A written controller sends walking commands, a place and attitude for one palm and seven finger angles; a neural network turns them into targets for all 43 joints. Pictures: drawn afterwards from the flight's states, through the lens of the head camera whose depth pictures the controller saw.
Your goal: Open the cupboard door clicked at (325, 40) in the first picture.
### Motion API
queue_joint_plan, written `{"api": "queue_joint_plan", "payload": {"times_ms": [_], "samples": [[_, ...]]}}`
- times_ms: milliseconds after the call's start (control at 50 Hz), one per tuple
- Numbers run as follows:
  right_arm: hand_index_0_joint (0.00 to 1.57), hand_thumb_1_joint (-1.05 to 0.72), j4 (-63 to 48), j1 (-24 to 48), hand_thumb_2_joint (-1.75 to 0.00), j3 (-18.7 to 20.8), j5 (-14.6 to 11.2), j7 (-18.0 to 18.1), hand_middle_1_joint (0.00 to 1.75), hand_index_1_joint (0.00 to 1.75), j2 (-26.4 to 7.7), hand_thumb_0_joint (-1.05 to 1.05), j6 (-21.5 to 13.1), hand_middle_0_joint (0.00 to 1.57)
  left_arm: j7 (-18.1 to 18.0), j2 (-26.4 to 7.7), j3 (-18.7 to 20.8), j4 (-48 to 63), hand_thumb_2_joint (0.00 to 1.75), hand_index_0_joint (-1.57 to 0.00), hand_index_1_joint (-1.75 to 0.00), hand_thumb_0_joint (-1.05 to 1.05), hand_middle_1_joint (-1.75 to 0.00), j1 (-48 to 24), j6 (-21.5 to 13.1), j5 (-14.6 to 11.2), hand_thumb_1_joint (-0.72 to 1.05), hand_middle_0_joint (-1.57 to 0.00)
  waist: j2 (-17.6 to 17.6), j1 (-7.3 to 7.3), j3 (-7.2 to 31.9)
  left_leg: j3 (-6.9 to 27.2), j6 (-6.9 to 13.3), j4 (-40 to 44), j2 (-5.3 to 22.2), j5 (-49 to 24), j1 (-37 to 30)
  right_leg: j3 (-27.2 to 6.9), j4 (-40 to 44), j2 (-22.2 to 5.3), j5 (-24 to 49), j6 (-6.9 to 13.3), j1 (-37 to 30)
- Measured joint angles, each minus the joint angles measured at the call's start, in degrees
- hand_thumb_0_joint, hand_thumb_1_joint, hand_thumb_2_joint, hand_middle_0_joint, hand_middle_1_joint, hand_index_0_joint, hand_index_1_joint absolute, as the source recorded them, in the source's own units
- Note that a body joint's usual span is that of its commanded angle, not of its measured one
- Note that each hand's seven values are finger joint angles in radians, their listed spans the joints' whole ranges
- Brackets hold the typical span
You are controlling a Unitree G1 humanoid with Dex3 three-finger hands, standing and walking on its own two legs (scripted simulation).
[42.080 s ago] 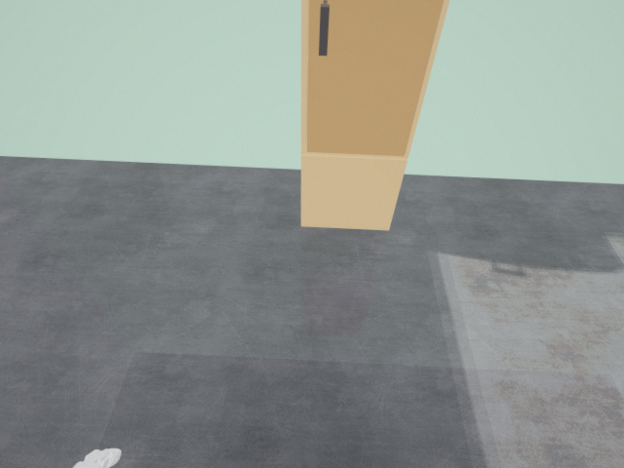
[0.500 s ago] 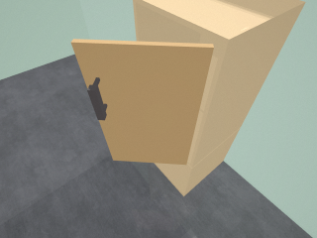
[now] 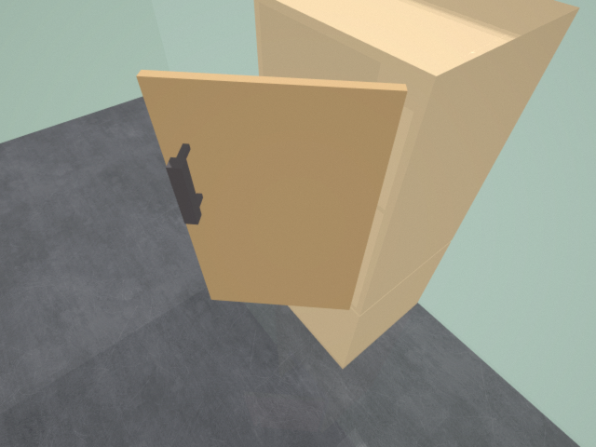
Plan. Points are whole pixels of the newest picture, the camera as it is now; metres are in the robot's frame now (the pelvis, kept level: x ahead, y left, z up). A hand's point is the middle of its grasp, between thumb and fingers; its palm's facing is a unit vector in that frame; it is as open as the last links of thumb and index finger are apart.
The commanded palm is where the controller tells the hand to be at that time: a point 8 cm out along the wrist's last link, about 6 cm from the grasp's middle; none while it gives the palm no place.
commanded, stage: shuffle to correct the standing spot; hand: left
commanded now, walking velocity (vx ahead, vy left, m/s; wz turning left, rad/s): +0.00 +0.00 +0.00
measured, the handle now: (188, 184) +0.47 +0.21 +0.08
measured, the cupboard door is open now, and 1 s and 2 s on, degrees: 47 47 47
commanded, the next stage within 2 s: come to a stop and stand still in 0.24 s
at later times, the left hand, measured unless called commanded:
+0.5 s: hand out of the picture +0.01 +0.20 -0.18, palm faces +0.02 -0.98 -0.22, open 7.4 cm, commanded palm none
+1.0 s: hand out of the picture -0.03 +0.18 -0.18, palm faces +0.06 -0.98 -0.19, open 7.4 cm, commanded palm none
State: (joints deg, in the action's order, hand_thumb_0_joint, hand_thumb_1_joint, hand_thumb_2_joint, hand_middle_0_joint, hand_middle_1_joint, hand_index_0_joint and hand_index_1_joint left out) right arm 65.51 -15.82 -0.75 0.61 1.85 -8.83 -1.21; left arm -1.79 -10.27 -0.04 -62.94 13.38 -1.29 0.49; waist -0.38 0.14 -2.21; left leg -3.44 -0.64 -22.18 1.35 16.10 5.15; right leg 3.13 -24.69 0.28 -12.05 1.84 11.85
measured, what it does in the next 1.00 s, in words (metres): stands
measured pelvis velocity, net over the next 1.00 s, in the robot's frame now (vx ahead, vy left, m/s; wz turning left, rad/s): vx -0.02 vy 0.02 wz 0.03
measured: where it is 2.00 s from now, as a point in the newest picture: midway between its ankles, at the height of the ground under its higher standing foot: outside the picture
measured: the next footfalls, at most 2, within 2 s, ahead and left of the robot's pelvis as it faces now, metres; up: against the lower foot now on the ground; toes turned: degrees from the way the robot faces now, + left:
none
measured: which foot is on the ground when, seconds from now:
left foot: down 0.00-1.00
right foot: down 0.00-1.00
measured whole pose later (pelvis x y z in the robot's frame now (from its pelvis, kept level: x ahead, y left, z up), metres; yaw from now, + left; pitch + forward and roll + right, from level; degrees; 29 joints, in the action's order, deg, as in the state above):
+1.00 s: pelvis -0.02 +0.02 -0.01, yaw +2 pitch -2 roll +0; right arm 61.6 -16.2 -0.4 0.3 1.8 -9.3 -0.9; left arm -2.4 -7.8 -1.0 -63.7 18.6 -1.6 0.6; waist 0.4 0.2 -0.7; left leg -2.4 1.0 -28.2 -0.6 17.9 8.0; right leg 3.1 -29.2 -1.6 -13.4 0.3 13.5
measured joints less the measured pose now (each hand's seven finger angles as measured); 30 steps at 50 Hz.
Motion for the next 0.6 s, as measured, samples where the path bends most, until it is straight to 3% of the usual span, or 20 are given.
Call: {"api": "queue_joint_plan", "payload": {"times_ms": [200,420,600], "samples": [[0.2,-0.91,-1.3,0.8,-0.9,0.5,-0.2,0.3,0.3,0.3,0.1,0.0,0.4,0.2,-0.3,-0.1,0.5,1.1,0.9,-0.2,-0.3,0.01,-0.3,-0.5,0.5,0.1,0.91,-0.2,-0.4,0.19,-0.7,-0.2,0.1,-0.5,-0.5,-0.2,0.9,-0.3,-1.4,-0.5,-0.2,-0.2,1.4],[0.2,-0.91,-6.4,3.3,-0.9,2.6,0.0,-0.1,0.3,0.3,-0.5,0.0,2.9,0.2,-0.3,-0.4,1.9,5.4,0.9,-0.2,-0.3,0.01,-0.3,-2.0,2.9,0.6,0.91,-0.2,-0.7,-0.3,-2.9,-0.4,1.1,-10.0,-1.1,2.1,8.4,-0.6,-8.4,-1.5,-1.1,-0.3,7.8],[0.2,-0.91,-3.7,-0.3,-0.9,1.4,0.6,-0.8,0.3,0.3,0.4,0.0,1.5,0.2,0.4,-0.9,1.4,4.8,0.9,-0.2,-0.3,0.01,-0.3,-0.7,2.1,1.0,0.91,-0.2,-1.9,0.56,-0.3,-0.2,1.9,-4.9,-2.2,-0.7,6.1,-1.1,-5.0,-2.0,-0.2,-1.2,5.9]]}}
